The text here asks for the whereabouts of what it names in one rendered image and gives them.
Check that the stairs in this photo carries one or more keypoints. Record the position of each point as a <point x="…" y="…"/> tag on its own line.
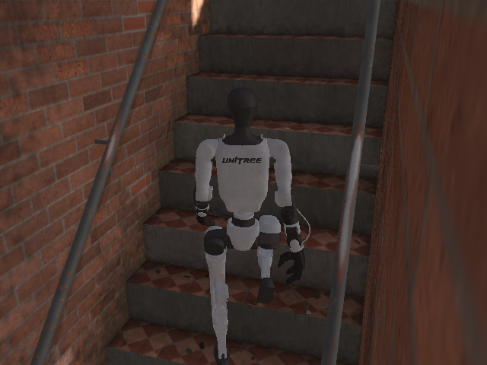
<point x="302" y="59"/>

